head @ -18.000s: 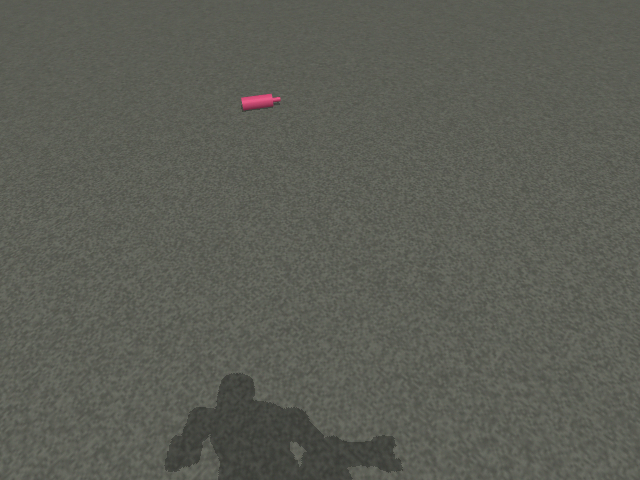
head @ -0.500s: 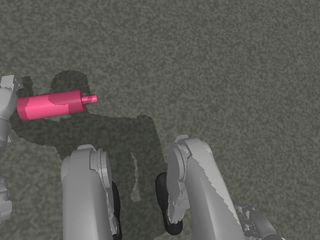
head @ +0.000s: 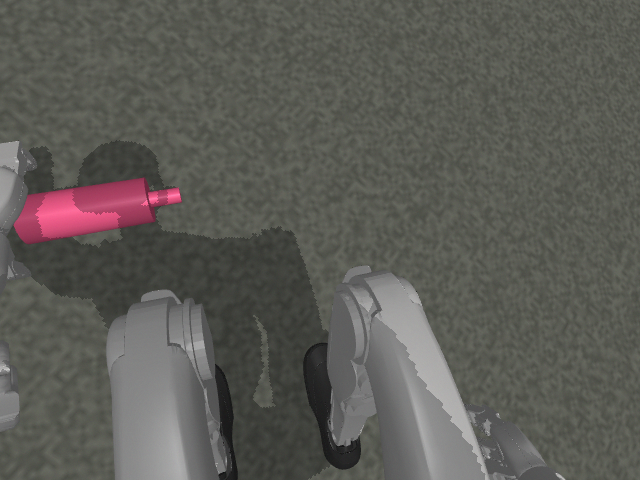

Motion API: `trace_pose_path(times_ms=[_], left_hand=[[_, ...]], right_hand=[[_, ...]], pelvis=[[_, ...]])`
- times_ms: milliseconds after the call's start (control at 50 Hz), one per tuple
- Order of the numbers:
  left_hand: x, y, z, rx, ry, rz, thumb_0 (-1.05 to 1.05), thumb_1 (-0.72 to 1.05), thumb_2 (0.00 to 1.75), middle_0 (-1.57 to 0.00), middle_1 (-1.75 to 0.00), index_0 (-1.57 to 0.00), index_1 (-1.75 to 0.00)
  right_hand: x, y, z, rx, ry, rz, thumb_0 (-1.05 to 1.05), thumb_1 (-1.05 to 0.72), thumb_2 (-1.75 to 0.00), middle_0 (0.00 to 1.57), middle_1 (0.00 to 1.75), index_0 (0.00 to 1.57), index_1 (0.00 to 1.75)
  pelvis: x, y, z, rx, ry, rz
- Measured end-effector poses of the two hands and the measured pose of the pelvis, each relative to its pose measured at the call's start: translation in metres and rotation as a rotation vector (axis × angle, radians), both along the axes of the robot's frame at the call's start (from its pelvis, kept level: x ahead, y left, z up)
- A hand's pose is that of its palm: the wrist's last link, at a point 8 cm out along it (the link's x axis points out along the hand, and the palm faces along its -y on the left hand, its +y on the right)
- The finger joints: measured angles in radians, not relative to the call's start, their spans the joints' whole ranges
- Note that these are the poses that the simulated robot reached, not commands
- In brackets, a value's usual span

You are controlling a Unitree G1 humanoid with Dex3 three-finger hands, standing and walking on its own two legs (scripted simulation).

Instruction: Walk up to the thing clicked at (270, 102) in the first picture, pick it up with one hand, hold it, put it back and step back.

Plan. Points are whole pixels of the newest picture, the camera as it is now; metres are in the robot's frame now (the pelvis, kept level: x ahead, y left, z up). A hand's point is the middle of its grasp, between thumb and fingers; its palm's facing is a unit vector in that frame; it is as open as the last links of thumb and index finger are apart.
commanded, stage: approach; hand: left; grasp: from above
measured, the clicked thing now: (105, 207) +0.47 +0.28 -0.30
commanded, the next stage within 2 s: rest palm in 0.64 s
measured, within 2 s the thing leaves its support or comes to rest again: neither
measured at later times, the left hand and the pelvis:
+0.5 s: hand (73, 174) +0.47 +0.27 -0.15, palm faces -0.45 -0.10 -0.89, open 14.1 cm; pelvis -0.01 -0.01 +0.01, yaw +0 degrees
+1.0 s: hand (60, 198) +0.45 +0.31 -0.21, palm faces -0.40 -0.11 -0.91, open 14.4 cm; pelvis +0.00 +0.00 -0.02, yaw -2 degrees
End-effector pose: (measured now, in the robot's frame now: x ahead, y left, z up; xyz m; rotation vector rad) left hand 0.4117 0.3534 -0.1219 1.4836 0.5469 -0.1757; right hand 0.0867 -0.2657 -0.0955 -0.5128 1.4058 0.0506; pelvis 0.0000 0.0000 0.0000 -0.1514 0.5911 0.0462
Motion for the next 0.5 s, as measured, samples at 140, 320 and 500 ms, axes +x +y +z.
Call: trace_pose_path(times_ms=[140,320,500], left_hand=[[0.025,-0.035,0.0,0.0,-0.04,-0.087,-0.01,-0.55,1.0,-0.09,-1.04,-0.08,-1.03],[0.07,-0.086,0.028,0.015,-0.106,-0.067,0.0,-0.57,1.01,-0.1,-1.04,-0.08,-1.03],[0.063,-0.078,0.025,0.015,0.013,0.034,0.0,-0.54,0.98,-0.11,-1.03,-0.1,-1.02]], right_hand=[[-0.011,-0.001,0.006,-0.01,0.004,-0.022,0.0,-0.91,-0.9,0.2,0.3,0.2,0.3],[-0.032,-0.005,0.018,0.005,-0.015,-0.089,0.0,-0.92,-0.9,0.2,0.3,0.2,0.3],[-0.067,-0.005,0.017,0.043,0.039,-0.153,0.0,-0.92,-0.9,0.2,0.3,0.2,0.3]], pelvis=[[0.0,0.0,0.001,0.004,0.013,0.003],[-0.001,-0.003,0.011,0.012,0.03,-0.005],[-0.006,-0.007,0.013,0.025,0.012,-0.012]])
